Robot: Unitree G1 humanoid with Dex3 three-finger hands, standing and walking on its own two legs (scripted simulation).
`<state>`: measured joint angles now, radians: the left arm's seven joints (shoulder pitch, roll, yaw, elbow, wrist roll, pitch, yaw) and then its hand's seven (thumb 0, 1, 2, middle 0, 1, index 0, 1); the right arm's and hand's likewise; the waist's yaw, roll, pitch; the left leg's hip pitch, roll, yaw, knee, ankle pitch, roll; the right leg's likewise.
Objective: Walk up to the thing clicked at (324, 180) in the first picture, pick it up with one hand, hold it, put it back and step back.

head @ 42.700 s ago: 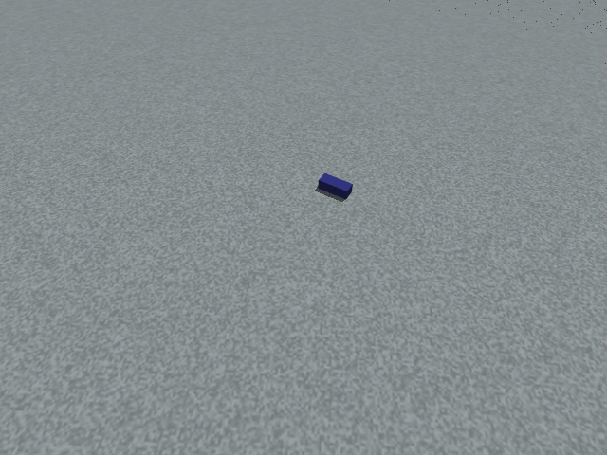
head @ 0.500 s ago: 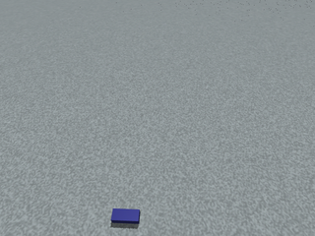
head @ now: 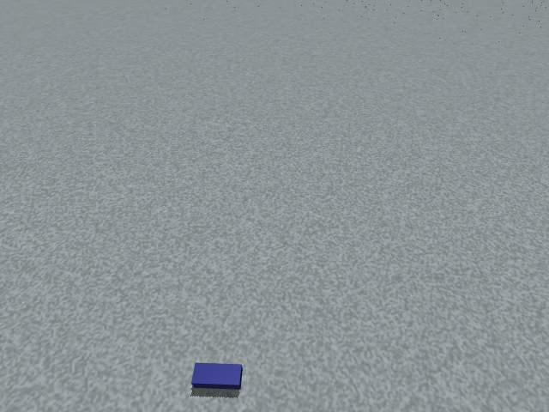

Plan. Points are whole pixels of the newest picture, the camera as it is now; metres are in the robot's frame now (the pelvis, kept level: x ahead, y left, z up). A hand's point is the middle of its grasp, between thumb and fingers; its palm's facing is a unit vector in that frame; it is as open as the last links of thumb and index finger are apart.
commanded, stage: stand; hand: left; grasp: from above
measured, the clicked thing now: (217, 376) +0.39 +0.21 -0.75
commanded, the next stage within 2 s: step back in 0.42 s
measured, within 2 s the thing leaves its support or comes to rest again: neither
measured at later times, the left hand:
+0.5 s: hand out of the picture +0.08 +0.25 -0.16, palm faces +0.01 -0.94 -0.34, open 7.4 cm
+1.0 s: hand out of the picture +0.04 +0.30 -0.18, palm faces -0.07 -0.93 -0.36, open 7.4 cm
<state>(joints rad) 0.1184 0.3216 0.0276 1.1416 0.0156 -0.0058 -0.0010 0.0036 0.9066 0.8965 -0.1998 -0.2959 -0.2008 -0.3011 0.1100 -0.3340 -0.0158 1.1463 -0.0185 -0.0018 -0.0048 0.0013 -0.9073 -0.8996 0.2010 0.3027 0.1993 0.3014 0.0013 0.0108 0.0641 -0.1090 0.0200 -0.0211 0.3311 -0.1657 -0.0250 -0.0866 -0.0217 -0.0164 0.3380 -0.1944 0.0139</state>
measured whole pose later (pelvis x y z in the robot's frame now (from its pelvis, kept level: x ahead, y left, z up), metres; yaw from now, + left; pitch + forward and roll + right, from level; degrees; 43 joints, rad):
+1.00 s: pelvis -0.09 +0.04 -0.02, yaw -3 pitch -2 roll -1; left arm 0.09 0.40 0.08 0.90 0.01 0.06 0.01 0.00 0.91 0.90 -0.20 -0.30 -0.20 -0.30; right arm 0.13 -0.35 -0.04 0.89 -0.03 0.02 -0.01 0.00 -0.90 -0.90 0.20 0.30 0.20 0.30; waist -0.02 -0.04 0.21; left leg -0.35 0.00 0.03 0.61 -0.23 0.05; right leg -0.41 0.09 0.15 1.12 -0.54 0.01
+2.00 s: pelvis -0.39 +0.00 -0.02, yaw -3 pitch -2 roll +2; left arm 0.22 0.34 0.08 0.86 0.04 0.04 0.00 0.01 0.90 0.90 -0.20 -0.30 -0.20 -0.30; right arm 0.14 -0.42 -0.06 0.85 0.00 0.06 -0.02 0.00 -0.91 -0.90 0.20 0.30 0.20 0.30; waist 0.03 0.03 0.15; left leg -0.54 -0.12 -0.15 1.12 -0.46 -0.01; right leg -0.29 -0.01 0.04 0.66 -0.33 -0.02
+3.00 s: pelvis -0.65 +0.00 -0.02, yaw +1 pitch -3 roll +1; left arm 0.23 0.41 0.08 0.98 0.03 0.01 -0.03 0.01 0.91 0.90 -0.20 -0.30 -0.20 -0.30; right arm 0.26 -0.35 -0.06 0.99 -0.04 -0.02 0.02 0.00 -0.91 -0.90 0.20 0.30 0.20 0.30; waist 0.00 -0.03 0.06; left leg -0.22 -0.03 -0.04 0.54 -0.28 0.02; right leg -0.34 -0.02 0.01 0.83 -0.48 -0.03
